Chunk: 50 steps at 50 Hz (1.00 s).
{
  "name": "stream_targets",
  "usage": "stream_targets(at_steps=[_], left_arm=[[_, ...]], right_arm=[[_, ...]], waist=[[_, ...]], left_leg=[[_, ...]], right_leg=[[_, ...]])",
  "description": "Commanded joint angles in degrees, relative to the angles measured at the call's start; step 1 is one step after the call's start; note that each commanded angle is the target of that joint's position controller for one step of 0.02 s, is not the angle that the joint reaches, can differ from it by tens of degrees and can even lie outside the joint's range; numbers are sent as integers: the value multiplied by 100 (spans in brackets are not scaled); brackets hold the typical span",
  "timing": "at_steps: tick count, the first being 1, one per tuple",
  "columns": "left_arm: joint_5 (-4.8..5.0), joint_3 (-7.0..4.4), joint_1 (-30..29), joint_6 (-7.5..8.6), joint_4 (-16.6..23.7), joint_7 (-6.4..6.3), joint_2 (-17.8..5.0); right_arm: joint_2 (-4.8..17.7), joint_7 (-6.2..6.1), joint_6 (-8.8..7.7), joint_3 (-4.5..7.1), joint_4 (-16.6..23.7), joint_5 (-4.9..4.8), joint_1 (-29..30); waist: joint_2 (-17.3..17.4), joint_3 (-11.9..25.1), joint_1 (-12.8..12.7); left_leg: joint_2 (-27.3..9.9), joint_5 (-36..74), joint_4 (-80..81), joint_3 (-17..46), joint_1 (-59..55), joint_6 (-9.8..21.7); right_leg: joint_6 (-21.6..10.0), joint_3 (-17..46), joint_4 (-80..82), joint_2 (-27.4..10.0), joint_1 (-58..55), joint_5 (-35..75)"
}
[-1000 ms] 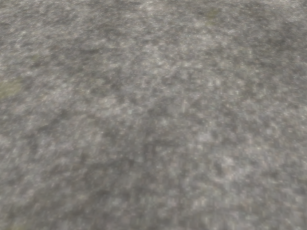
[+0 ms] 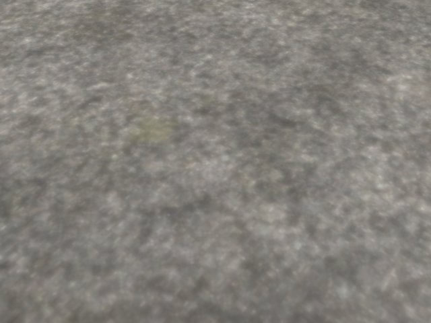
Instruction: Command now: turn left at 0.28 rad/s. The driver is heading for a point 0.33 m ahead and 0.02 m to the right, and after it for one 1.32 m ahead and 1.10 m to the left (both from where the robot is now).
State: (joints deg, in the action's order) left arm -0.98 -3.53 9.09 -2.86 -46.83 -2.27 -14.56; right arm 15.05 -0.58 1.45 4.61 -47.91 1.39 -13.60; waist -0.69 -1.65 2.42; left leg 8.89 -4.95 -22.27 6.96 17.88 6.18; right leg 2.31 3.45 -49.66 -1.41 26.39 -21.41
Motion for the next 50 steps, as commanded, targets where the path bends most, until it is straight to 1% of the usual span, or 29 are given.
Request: stream_targets(at_steps=[1,5,7,8,9,10,11,12,13,15,19,22,23,24,26,28,29,30,31,32,34,35,36,39,42,46,48,49,50], left_arm=[[83,-50,83,88,350,-38,-411],[186,-12,621,110,237,-97,-402],[136,4,833,162,174,-102,-443],[21,-65,605,180,275,-117,-812],[-9,-137,154,150,523,-87,-1291],[-20,-129,335,146,452,-54,-1171],[16,-63,153,153,428,-31,-937],[47,-41,-187,141,453,-16,-826],[25,-37,-324,128,511,-9,-805],[33,-56,-200,99,536,-2,-830],[82,-80,251,86,382,-22,-869],[-1,69,121,123,281,27,-557],[-33,57,95,93,212,56,-658],[-71,-18,258,33,96,92,-882],[-75,-132,554,-74,-96,140,-1130],[14,-151,279,-84,-87,129,-1032],[6,-105,53,-47,23,128,-733],[41,41,197,42,98,153,-77],[1,-67,-692,121,410,143,-633],[32,-123,-805,164,423,206,-823],[-63,-168,-131,238,43,360,-861],[-134,-183,-35,256,-31,425,-825],[-138,-166,-53,280,-35,468,-711],[-104,-112,-510,301,139,498,-513],[-116,-54,-966,325,338,516,-427],[-92,6,-1242,370,590,530,-377],[-80,-11,-924,403,584,484,-423],[-53,-61,-461,429,470,429,-498],[-33,-138,405,484,192,359,-594]], right_arm=[[766,-3,-19,138,249,47,-108],[778,-20,47,89,173,-15,-13],[747,-48,101,62,176,-99,92],[560,-60,102,16,186,-137,-95],[481,-82,97,20,216,-163,-292],[709,-104,141,83,167,-20,-37],[750,-89,174,126,123,-33,-36],[761,-85,206,154,33,-47,-133],[798,-82,238,170,-17,-41,-180],[808,-68,279,173,-77,-42,-168],[660,-87,347,107,15,-145,231],[445,-43,377,-37,-149,-120,36],[413,-24,372,-77,-169,-81,3],[473,-26,342,-82,-191,-60,-23],[556,-54,236,-89,-357,-86,-286],[409,-102,100,-160,-693,-52,-991],[596,-138,12,-156,-845,20,-1375],[745,-148,-41,-179,-794,27,-1375],[1270,-111,-83,-40,-807,44,-1139],[1054,-131,-174,-81,-721,25,-591],[885,-71,-330,-107,-656,-22,-264],[775,-69,-398,-137,-715,-55,-440],[685,-40,-460,-159,-786,-64,-613],[571,-18,-535,-182,-1005,-38,-1149],[593,-27,-557,-182,-1090,-22,-1441],[717,-49,-606,-157,-1177,-17,-1606],[788,-55,-610,-141,-1161,-19,-1456],[850,-48,-617,-128,-1149,-13,-1343],[891,-31,-602,-114,-1151,-21,-1210]], waist=[[732,449,-1],[675,633,-167],[502,566,-280],[-220,532,-59],[-1099,330,109],[-1097,409,-249],[-609,297,-50],[-421,152,137],[-511,180,165],[-622,340,16],[-634,473,-352],[-871,639,-360],[-1147,518,-356],[-1305,353,-415],[-1076,129,-381],[-662,-152,74],[-32,-279,216],[1291,111,92],[1145,-1087,308],[778,-1469,-48],[748,-926,-308],[691,-755,-297],[701,-656,-257],[719,-856,-54],[714,-942,136],[830,-962,181],[864,-824,-24],[857,-581,-267],[636,-117,-702]], left_leg=[[-1756,578,544,1744,-769,684],[-1841,2498,87,1774,-984,532],[-1534,1790,-180,1597,-625,140],[-1067,418,-740,1176,-156,-151],[20,-1942,-1563,255,621,-355],[123,-3063,-3115,31,292,-456],[117,-2884,-3903,274,260,-467],[109,-2580,-4353,305,377,-512],[144,-2404,-4694,284,548,-580],[191,-2331,-5114,241,848,-757],[34,-2360,-4455,193,1211,-958],[-356,-2314,-2607,-118,240,-950],[-401,-2545,-2006,-436,-154,-922],[-356,-2752,-1546,-666,-423,-834],[-315,-2451,-621,-911,-963,-546],[-294,-1537,836,-1100,-2104,-155],[-942,-2154,1395,-208,-2755,107],[-2515,-3605,1538,1590,-3321,234],[-3146,-4557,2246,2677,-1504,825],[-2856,-4139,2413,2306,-1280,772],[-2223,-2738,2192,1253,-1709,473],[-2104,-2452,2114,980,-1769,483],[-2037,-2276,2070,813,-1793,488],[-2048,-1858,2057,640,-1855,603],[-2068,-1196,1979,456,-1955,638],[-2226,134,1728,226,-1993,556],[-2285,1119,1360,87,-1927,431],[-2261,2213,842,-21,-1831,333],[-2053,3189,-271,-313,-1664,203]], right_leg=[[-149,-99,385,148,-128,-295],[-362,-204,1517,298,-941,-84],[-506,-62,2961,148,-1666,1066],[-748,799,3364,-627,-1930,1539],[-1356,1906,3287,-1897,-1904,4102],[-2021,1914,3170,-2246,-1184,5211],[-1990,1509,3122,-1889,-1010,5338],[-1727,1016,2977,-1466,-1007,5198],[-1533,753,2847,-1199,-1216,5316],[-1545,627,2700,-1070,-1743,5514],[-1615,882,2680,-1139,-2716,4872],[-1304,1032,3429,-850,-2354,748],[-1259,1124,3665,-783,-2103,-205],[-1280,1230,3772,-782,-1915,-661],[-1282,1361,3849,-828,-1534,-1118],[-904,1052,3691,-450,-545,-1723],[-593,641,2740,-65,425,-1679],[-517,-252,528,455,1301,-1654],[-447,-220,549,397,1908,-476],[-429,18,136,69,1741,249],[-344,-152,-417,82,1538,725],[-304,-306,-675,34,1499,829],[-278,-363,-790,-14,1505,915],[-144,-500,-622,-179,1895,1147],[-88,-642,77,-226,1857,1242],[-371,-831,1007,-159,1182,1021],[-593,-953,1358,-3,433,749],[-692,-1020,1534,203,-312,689],[-794,-1089,1924,424,-1422,884]])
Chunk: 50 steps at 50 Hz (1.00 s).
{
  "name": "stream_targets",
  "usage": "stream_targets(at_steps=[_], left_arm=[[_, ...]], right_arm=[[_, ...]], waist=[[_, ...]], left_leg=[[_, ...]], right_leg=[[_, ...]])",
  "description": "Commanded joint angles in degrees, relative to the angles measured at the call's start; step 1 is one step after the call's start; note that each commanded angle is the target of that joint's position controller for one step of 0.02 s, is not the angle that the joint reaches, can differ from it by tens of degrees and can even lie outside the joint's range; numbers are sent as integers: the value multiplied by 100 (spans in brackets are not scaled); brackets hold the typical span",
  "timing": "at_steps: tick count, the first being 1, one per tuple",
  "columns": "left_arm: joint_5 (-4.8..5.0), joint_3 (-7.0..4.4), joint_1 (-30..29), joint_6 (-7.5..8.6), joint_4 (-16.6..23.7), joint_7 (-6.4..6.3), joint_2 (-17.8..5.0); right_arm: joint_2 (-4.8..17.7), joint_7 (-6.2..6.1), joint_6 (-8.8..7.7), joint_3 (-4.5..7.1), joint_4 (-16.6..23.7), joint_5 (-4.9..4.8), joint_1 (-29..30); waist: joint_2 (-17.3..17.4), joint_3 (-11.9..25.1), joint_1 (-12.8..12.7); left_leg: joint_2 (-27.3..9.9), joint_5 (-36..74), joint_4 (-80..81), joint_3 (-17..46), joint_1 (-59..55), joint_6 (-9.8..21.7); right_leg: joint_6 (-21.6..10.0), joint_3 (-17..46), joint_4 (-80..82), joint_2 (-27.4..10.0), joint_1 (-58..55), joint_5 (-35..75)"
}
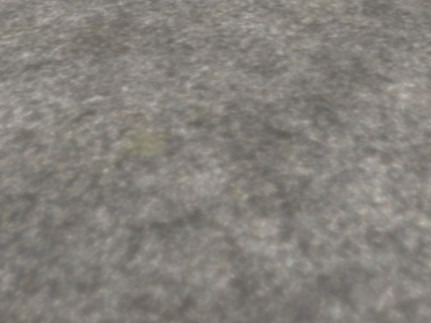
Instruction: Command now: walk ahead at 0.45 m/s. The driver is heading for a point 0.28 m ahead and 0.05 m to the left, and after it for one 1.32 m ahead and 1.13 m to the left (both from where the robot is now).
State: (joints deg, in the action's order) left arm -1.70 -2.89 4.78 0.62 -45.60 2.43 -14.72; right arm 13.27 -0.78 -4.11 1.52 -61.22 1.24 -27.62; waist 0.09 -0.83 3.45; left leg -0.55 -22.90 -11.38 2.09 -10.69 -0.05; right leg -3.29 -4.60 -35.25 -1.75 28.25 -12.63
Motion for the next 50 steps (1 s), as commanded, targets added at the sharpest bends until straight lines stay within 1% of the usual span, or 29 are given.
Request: stream_targets(at_steps=[1,2,3,4,5,6,8,10,12,15,18,21,24,26,27,28,29,30,31,32,33,34,35,36,39,43,47,49,50], left_arm=[[-24,-313,1868,214,-266,-203,-856],[-142,-483,2720,263,-382,-263,-1603],[-20,-437,2701,243,-468,-200,-1552],[14,-371,1915,241,-380,-179,-1323],[35,-257,1328,275,-231,-159,-860],[34,-171,1045,321,-219,-155,-601],[36,-73,1013,416,-333,-177,-332],[46,-65,1284,517,-473,-195,-336],[48,-63,1488,561,-567,-216,-354],[50,-17,1720,575,-673,-248,-261],[79,13,1871,593,-779,-301,-269],[87,13,2173,566,-950,-385,-356],[70,-20,2177,485,-1017,-472,-547],[21,-74,2044,378,-990,-521,-724],[1,-93,1989,327,-939,-502,-794],[25,-109,1816,311,-839,-450,-843],[68,-18,1952,344,-572,-368,-340],[141,-54,1670,392,-163,-287,-411],[80,-61,1013,475,-28,-259,-561],[126,-36,969,557,27,-239,-536],[99,-48,1057,551,-68,-250,-527],[-13,-45,1136,449,-73,-251,-506],[-97,-30,1266,326,-99,-227,-443],[-129,-28,1257,230,-59,-200,-409],[-113,-5,742,111,199,-154,-366],[-71,22,-220,100,569,-142,-407],[-19,76,-901,168,866,-103,-445],[7,78,-980,219,978,-100,-529],[15,61,-790,244,958,-111,-606]], right_arm=[[982,7,-57,162,229,-14,212],[350,73,-77,-1,500,-174,-79],[533,93,-121,88,485,-76,22],[670,98,-89,161,568,-66,333],[618,147,-98,141,596,-62,557],[451,170,-68,127,578,-81,596],[332,228,95,123,490,46,418],[290,282,187,141,555,27,574],[268,314,236,148,693,18,993],[214,360,230,130,949,21,1674],[82,419,198,50,1221,40,2334],[37,452,195,-6,1476,43,2842],[199,414,211,52,1482,60,2597],[392,362,221,152,1303,68,1845],[559,332,194,246,1149,84,1274],[797,265,166,380,944,148,498],[1359,175,198,551,964,179,316],[1631,191,267,614,1076,42,415],[1441,147,293,578,1011,-60,568],[1180,111,276,521,1022,-93,850],[946,95,241,461,1054,-68,1134],[821,61,190,411,1082,-102,1287],[764,54,130,372,1107,-119,1348],[805,63,65,370,1099,-141,1276],[1052,84,9,425,1065,-129,971],[1046,99,50,428,1036,-115,463],[1108,56,81,441,1045,-63,116],[1190,11,84,461,1104,-32,144],[1248,-15,79,477,1160,-23,272]], waist=[[217,516,-1184],[-1192,1394,-1256],[-1284,1588,-1106],[-795,671,-717],[-281,146,-569],[-279,-107,-398],[-514,-226,-205],[-475,-300,-174],[-400,-437,-209],[-332,-575,-297],[-311,-634,-403],[-305,-682,-533],[-481,-354,-350],[-662,110,-1],[-663,445,222],[-392,791,649],[635,1257,427],[990,1603,254],[162,842,290],[-42,311,71],[-383,-32,-228],[-391,-115,-414],[-276,-35,-528],[-201,5,-566],[26,-99,-465],[285,-193,-73],[372,-188,204],[440,-188,167],[476,-164,33]], left_leg=[[-769,4585,-2783,-115,1949,691],[-14,2007,-4976,-487,3709,378],[490,-470,-6002,277,4257,480],[101,-123,-6443,467,4590,616],[-197,419,-6214,359,4506,655],[-371,683,-5861,275,4287,666],[-459,874,-5587,209,3906,591],[-430,1101,-5536,170,4118,545],[-450,1459,-5356,129,4650,500],[-396,2054,-4655,-53,5114,441],[-295,2520,-3500,-512,4900,396],[-179,2547,-2659,-889,4704,504],[239,1920,-2383,-1184,4150,796],[575,1259,-2360,-1261,3365,1087],[688,1064,-2126,-1128,2648,1265],[514,1026,-1591,-695,1477,1517],[-1055,755,-1592,1483,-32,2060],[-1956,903,-728,4271,-828,2851],[-1771,1006,-452,3404,-371,2545],[-1615,1409,-299,2768,423,2289],[-1300,2054,-203,2250,1085,2008],[-1029,2599,-165,1848,1529,1881],[-845,2908,-131,1568,1774,1809],[-734,3227,-129,1438,1890,1803],[-494,3339,-16,1231,2109,1685],[-387,3254,-86,1348,1687,1451],[-483,3539,-377,1572,1098,1389],[-602,3701,-574,1754,963,1287],[-645,3769,-693,1829,1014,1178]], right_leg=[[-343,-5,586,228,-3133,-121],[-808,2694,1295,-1619,-4671,-1985],[-986,4731,2375,-2171,-4326,-2025],[-907,3913,2314,-2073,-3524,-2184],[-828,3051,2407,-1872,-2704,-1747],[-638,2346,2592,-1580,-2188,-1234],[-456,1449,2753,-1263,-1717,-355],[-471,998,2871,-1225,-1753,262],[-448,597,2957,-1191,-1964,674],[-386,59,2958,-1068,-2212,1437],[-310,-419,2872,-988,-2354,2337],[-269,-656,2733,-1106,-2874,3173],[-166,-899,1893,-1218,-3544,5451],[-163,-982,618,-1302,-3694,6536],[-205,-942,-355,-1337,-3468,6169],[-136,-1007,-1825,-1222,-2658,4945],[64,-973,-3806,-589,-763,645],[227,82,-5212,514,1010,-1948],[138,723,-4957,7,1638,-1260],[133,689,-4393,-217,1472,-771],[175,669,-3868,-393,1114,-610],[285,675,-3561,-474,761,-590],[384,672,-3312,-529,458,-565],[472,607,-3134,-525,373,-577],[657,425,-2412,-530,586,-34],[690,399,-1320,-408,1025,801],[587,419,-465,-157,1084,1074],[482,505,-40,-59,787,987],[415,564,206,-12,407,885]])
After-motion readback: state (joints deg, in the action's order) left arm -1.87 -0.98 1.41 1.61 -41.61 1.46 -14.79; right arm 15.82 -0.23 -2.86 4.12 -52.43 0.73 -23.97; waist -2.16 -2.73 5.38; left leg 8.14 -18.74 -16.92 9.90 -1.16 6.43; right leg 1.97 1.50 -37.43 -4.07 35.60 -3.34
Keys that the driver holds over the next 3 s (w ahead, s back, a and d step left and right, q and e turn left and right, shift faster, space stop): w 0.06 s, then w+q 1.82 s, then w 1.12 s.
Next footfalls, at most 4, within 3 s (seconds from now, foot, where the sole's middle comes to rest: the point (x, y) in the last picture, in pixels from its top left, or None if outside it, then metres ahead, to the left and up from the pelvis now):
0.02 right None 0.15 -0.11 -0.76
0.56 left None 0.44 0.06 -0.76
1.08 right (205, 228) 0.82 0.02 -0.76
1.60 left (109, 220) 0.87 0.36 -0.76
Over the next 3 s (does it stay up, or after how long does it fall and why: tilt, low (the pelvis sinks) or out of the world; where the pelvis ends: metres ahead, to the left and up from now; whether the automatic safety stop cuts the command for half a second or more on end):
stays up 1.17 0.87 0.02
